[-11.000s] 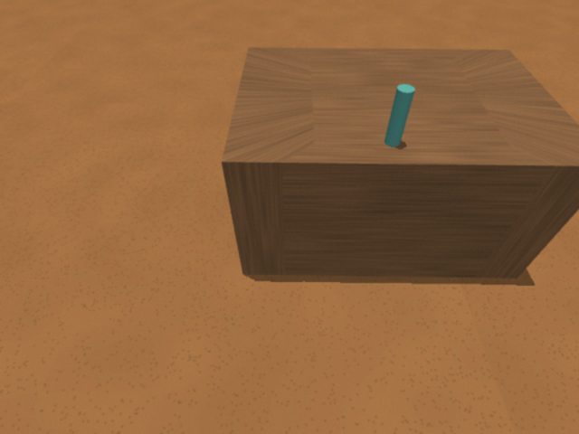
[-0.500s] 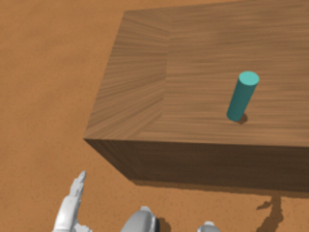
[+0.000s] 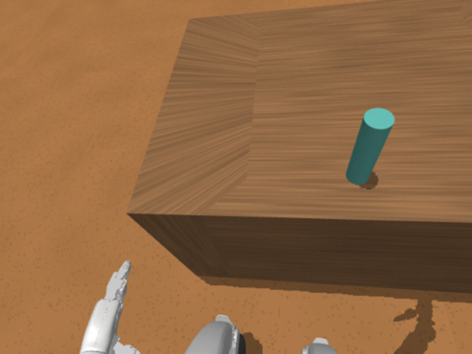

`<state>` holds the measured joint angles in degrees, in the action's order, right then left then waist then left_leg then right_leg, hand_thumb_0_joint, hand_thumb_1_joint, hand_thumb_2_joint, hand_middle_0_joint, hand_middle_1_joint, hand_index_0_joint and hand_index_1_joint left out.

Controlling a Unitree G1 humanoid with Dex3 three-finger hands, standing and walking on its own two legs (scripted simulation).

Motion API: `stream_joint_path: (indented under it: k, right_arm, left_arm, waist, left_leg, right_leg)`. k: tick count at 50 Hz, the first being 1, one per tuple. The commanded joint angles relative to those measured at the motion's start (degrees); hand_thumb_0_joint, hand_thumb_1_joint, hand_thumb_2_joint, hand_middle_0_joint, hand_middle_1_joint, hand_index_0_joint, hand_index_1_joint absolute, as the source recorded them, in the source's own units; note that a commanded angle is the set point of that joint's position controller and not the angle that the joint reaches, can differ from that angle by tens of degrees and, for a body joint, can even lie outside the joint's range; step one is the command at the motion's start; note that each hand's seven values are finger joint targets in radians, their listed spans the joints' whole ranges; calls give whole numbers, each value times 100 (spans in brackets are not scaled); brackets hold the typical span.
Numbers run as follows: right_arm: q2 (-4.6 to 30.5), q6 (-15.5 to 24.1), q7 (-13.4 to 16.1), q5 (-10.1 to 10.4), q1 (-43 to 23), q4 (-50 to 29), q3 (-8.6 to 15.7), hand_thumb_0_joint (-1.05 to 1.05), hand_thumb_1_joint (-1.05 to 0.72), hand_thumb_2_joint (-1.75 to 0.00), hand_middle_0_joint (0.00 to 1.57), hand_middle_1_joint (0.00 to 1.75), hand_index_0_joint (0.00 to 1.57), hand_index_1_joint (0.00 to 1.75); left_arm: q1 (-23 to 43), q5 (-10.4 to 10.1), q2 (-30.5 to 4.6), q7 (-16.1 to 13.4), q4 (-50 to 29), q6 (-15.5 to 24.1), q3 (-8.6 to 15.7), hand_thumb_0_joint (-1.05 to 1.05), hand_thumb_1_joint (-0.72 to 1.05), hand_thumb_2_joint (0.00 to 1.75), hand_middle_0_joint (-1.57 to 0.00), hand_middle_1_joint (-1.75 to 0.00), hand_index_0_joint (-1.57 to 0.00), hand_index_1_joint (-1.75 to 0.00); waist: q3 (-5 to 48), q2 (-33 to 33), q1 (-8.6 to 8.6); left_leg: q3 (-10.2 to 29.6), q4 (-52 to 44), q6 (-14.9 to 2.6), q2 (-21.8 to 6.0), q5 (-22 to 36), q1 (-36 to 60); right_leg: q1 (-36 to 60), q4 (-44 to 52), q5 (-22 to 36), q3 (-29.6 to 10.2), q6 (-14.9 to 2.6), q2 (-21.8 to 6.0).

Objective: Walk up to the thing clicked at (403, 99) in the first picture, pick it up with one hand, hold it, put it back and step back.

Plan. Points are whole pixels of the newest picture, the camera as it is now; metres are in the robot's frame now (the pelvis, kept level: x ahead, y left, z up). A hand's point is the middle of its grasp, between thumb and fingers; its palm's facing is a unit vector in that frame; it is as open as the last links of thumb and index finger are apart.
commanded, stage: go down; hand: right
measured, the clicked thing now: (366, 150) +0.51 -0.17 -0.01
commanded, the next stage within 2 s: approach in 0.42 s
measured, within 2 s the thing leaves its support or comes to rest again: neither
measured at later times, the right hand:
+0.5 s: hand out of the picture +0.43 -0.36 +0.09, palm faces +0.12 +0.99 +0.02, open 17.6 cm
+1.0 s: hand (418, 176) +0.46 -0.25 -0.03, palm faces +0.01 +1.00 +0.09, open 17.6 cm
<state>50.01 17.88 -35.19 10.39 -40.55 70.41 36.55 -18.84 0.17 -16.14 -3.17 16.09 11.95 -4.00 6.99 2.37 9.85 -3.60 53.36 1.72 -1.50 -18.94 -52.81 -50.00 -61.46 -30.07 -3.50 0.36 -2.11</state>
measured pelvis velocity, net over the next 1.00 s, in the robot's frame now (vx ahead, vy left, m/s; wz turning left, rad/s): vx -0.01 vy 0.00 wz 0.02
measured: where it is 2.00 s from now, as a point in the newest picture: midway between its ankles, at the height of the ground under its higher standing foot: outside the picture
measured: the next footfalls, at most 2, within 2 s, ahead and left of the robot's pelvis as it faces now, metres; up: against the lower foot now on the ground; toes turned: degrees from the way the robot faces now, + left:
none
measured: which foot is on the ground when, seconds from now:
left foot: down 0.00-1.00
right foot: down 0.00-1.00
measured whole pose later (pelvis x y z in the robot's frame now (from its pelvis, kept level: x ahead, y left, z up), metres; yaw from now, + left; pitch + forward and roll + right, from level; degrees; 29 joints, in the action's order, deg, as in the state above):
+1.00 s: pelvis -0.01 +0.00 -0.03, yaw +1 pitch +24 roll +4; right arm 40.0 25.5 -27.9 8.3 -42.6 72.4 32.5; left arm -19.5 2.8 -15.6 -0.5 3.9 12.8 -1.4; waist 6.1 3.0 14.9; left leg -3.2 63.1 1.6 -1.4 -21.2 -65.3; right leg -62.1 -71.3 -32.8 -3.7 0.6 -2.2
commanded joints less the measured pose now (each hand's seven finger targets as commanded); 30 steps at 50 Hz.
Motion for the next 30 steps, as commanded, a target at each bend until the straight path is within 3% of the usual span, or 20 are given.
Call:
stream_joint_path:
  k: [1,2,4,7,8,11,12,14,15,16,17,19,20,21,23,25,26,27,29,30]
  right_arm:
    - [2147,311,7,72,-1753,-953,126,0,59,-5,5,5,5,5]
    - [2138,321,-2,104,-1801,-950,98,0,60,-4,5,5,5,5]
    - [2388,358,27,97,-2093,-1567,290,0,58,-4,6,5,5,5]
    - [1965,302,-27,174,-1639,-1058,138,0,60,-5,5,5,5,5]
    - [1900,337,-33,193,-1605,-1044,107,0,59,-5,5,5,5,5]
    - [2246,421,-15,199,-1912,-1524,329,0,59,-5,5,5,5,5]
    - [2064,422,-26,204,-1854,-1508,209,0,59,-5,5,5,5,5]
    - [1863,365,-32,208,-1399,-1008,137,0,58,-5,5,5,5,5]
    - [1928,377,-18,222,-1554,-1175,172,0,57,-5,5,5,5,5]
    - [2290,422,45,191,-1894,-1703,320,0,56,-5,6,5,6,5]
    - [2285,424,51,192,-2087,-1880,275,0,56,-5,6,5,6,5]
    - [1722,301,52,202,-1592,-1070,-6,0,57,-5,5,5,5,5]
    - [1709,316,51,223,-1522,-968,-11,0,58,-5,5,5,5,5]
    - [1932,349,78,225,-1535,-1060,121,0,59,-5,5,5,5,5]
    - [2410,399,101,141,-2061,-1657,393,0,61,-5,4,6,5,6]
    - [1982,334,32,163,-1651,-1171,173,0,60,-5,5,5,5,5]
    - [1970,337,4,169,-1590,-972,160,0,61,-5,2,6,4,6]
    - [1929,357,-25,206,-1621,-952,167,0,58,-5,4,5,5,5]
    - [2058,413,-46,187,-1971,-1374,216,0,56,-5,5,5,5,5]
    - [1936,382,-54,150,-1941,-1110,85,0,56,-5,5,5,5,5]
  left_arm:
    - [-245,-3,-1031,-131,-621,274,620,0,-55,5,-5,-5,-5,-5]
    - [-215,-4,-992,-111,-547,263,598,0,-54,5,-5,-5,-5,-5]
    - [52,-5,-1178,-121,-1095,314,727,0,-55,5,-5,-5,-5,-5]
    - [-347,-7,-974,-108,-587,252,587,0,-55,5,-5,-5,-5,-5]
    - [-81,-22,-910,-83,-754,281,489,0,-55,5,-5,-5,-5,-5]
    - [157,-30,-1118,-149,-1251,338,655,0,-55,6,-5,-5,-5,-5]
    - [239,-37,-1057,-151,-1369,344,585,0,-56,6,-5,-5,-5,-5]
    - [-387,-30,-882,-114,-541,229,453,0,-55,6,-5,-5,-5,-5]
    - [-403,-38,-936,-113,-523,219,507,0,-55,6,-5,-5,-5,-5]
    - [-80,-34,-1087,-129,-948,261,620,0,-55,5,-5,-5,-5,-5]
    - [95,-29,-1197,-158,-1228,305,751,0,-54,5,-5,-5,-5,-5]
    - [-247,-18,-1042,-144,-672,252,674,0,-54,5,-5,-5,-5,-5]
    - [-231,-26,-916,-121,-385,236,576,0,-54,5,-5,-5,-5,-5]
    - [-368,-30,-927,-113,-150,221,594,0,-54,5,-5,-5,-5,-5]
    - [144,-16,-1107,-130,-1061,299,713,0,-54,5,-5,-5,-5,-5]
    - [-16,-20,-1073,-138,-1123,302,682,0,-54,5,-5,-5,-5,-5]
    - [-498,-9,-974,-112,-589,243,639,0,-57,6,-5,-3,-3,-5]
    - [-211,-28,-911,-91,-864,267,478,0,-55,4,-5,-5,-5,-5]
    - [82,-33,-1055,-120,-1345,327,609,0,-56,4,-5,-5,-5,-5]
    - [61,-21,-1120,-144,-1291,333,724,0,-56,4,-5,-5,-5,-5]
  waist:
    - [2011,-1544,-136]
    - [1885,-1653,-149]
    - [2733,-1810,-203]
    - [2235,-1617,-138]
    - [2212,-1597,-184]
    - [2925,-1576,-155]
    - [2908,-1602,-162]
    - [2216,-1619,-212]
    - [2192,-1565,-187]
    - [2678,-1817,-235]
    - [2895,-1907,-187]
    - [1837,-1501,-93]
    - [1513,-1436,-142]
    - [1576,-1522,-188]
    - [2636,-1650,-209]
    - [2427,-1354,-130]
    - [2072,-1446,-102]
    - [2169,-1320,-96]
    - [2716,-1387,-70]
    - [2545,-1394,-12]
  left_leg:
    - [158,-380,-318,188,916,1423]
    - [142,-402,-325,200,774,1288]
    - [125,-358,-328,204,1046,1600]
    - [57,-320,-313,243,1004,1393]
    - [63,-310,-315,238,949,1350]
    - [82,-303,-308,219,1260,1764]
    - [67,-287,-310,227,1256,1733]
    - [47,-332,-318,256,1048,1432]
    - [41,-358,-322,261,990,1374]
    - [81,-362,-334,241,1072,1537]
    - [87,-383,-331,237,1121,1594]
    - [76,-433,-323,239,863,1346]
    - [75,-445,-320,227,746,1253]
    - [102,-423,-331,214,706,1201]
    - [156,-381,-335,189,1036,1615]
    - [95,-334,-308,220,1284,1690]
    - [95,-338,-303,223,1215,1578]
    - [77,-347,-302,230,1201,1571]
    - [118,-322,-297,208,1238,1690]
    - [122,-303,-309,206,1154,1529]
  right_leg:
    - [1010,1008,1973,18,-29,133]
    - [1006,1045,1907,6,-12,111]
    - [1517,1030,2337,-30,21,102]
    - [1297,974,2533,-59,30,74]
    - [1245,960,2475,-66,19,75]
    - [1518,948,2709,-63,33,76]
    - [1565,963,2833,-73,54,62]
    - [1378,999,2797,-72,48,89]
    - [1380,1044,2745,-98,43,74]
    - [1653,1057,2806,-77,61,65]
    - [1863,1046,2831,-48,73,46]
    - [1206,1090,2296,-21,23,82]
    - [993,1120,2093,-33,13,81]
    - [948,1104,2016,-37,-14,76]
    - [1420,1049,2316,-26,-2,76]
    - [1383,979,2739,-45,17,77]
    - [1201,948,2672,-36,-2,100]
    - [1213,946,2699,-69,-9,84]
    - [1401,921,2564,-63,-34,93]
    - [1330,917,2452,-48,-27,88]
